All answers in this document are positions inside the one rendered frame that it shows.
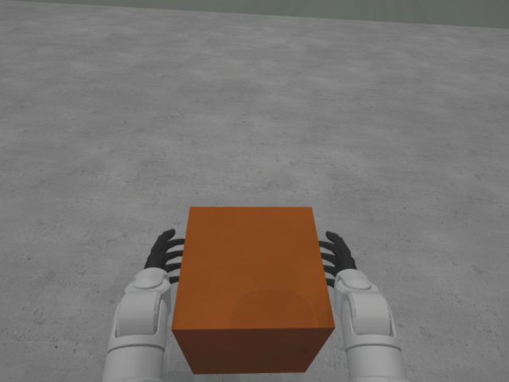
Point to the robot left forearm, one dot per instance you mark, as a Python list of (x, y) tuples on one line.
[(137, 340)]

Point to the robot right forearm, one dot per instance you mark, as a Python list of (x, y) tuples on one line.
[(369, 332)]

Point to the carton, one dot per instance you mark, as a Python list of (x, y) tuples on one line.
[(252, 295)]

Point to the robot right hand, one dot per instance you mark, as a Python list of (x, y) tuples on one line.
[(341, 259)]

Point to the robot left hand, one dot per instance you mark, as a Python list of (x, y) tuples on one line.
[(158, 256)]

